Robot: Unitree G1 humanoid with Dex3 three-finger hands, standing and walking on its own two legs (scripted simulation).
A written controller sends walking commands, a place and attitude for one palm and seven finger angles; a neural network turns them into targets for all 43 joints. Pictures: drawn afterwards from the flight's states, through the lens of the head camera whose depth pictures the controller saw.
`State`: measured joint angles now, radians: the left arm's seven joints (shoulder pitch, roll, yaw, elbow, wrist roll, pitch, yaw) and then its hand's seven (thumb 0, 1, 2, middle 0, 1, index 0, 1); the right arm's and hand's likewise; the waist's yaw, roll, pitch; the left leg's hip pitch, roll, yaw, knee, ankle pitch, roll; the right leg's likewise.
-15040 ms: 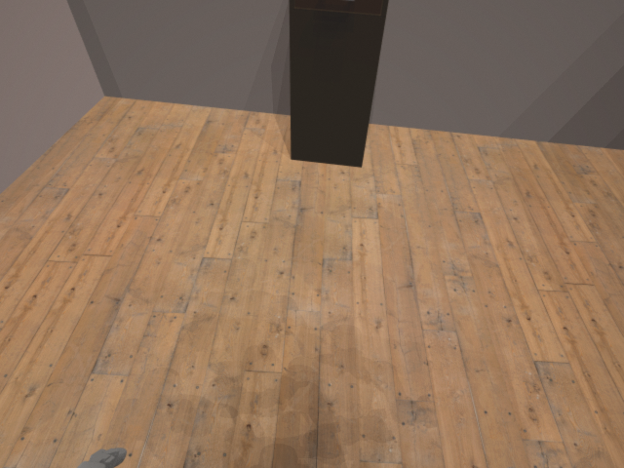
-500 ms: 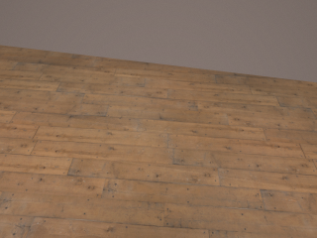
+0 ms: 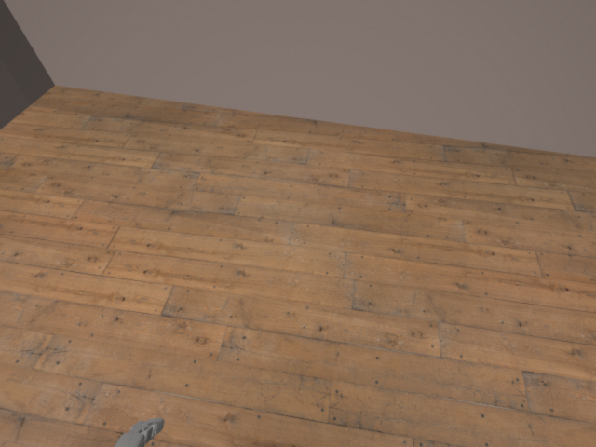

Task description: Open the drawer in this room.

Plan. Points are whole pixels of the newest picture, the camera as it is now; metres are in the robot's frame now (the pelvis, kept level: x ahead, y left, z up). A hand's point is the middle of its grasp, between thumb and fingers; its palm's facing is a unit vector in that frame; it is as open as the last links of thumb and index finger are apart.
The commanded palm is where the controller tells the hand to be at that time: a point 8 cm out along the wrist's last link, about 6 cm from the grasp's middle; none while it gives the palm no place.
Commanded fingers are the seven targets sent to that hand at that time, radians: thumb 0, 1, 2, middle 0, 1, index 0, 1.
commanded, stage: turn or walk to find it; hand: left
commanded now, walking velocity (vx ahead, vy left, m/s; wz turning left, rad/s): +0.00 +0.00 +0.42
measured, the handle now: out of the picture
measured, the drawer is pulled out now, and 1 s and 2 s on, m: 0.00 0.00 0.00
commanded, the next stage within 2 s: none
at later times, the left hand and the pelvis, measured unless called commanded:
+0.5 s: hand out of the picture -0.06 +0.20 -0.17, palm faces +0.29 -0.92 -0.25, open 7.4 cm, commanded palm none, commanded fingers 0.00 0.90 0.90 -0.20 -0.30 -0.20 -0.30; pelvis -0.04 +0.00 +0.00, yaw +15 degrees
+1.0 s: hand out of the picture -0.05 +0.23 -0.15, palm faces +0.41 -0.88 -0.25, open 7.4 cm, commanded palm none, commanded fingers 0.00 0.90 0.90 -0.20 -0.30 -0.20 -0.30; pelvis -0.07 +0.00 +0.01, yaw +25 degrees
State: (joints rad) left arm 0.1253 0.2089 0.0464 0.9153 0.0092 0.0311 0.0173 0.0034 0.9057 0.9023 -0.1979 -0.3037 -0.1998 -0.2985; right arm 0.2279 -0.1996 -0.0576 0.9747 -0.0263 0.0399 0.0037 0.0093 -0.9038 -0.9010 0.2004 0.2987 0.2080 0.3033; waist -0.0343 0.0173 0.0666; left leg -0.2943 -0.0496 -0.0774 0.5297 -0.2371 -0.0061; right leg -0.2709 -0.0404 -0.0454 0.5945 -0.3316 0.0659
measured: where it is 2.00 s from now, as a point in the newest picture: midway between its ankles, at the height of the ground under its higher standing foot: outside the picture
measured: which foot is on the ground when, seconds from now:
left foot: down 0.00-0.02, up 0.04-0.52, down 0.54-1.00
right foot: down 0.00-0.54, up 0.56-1.00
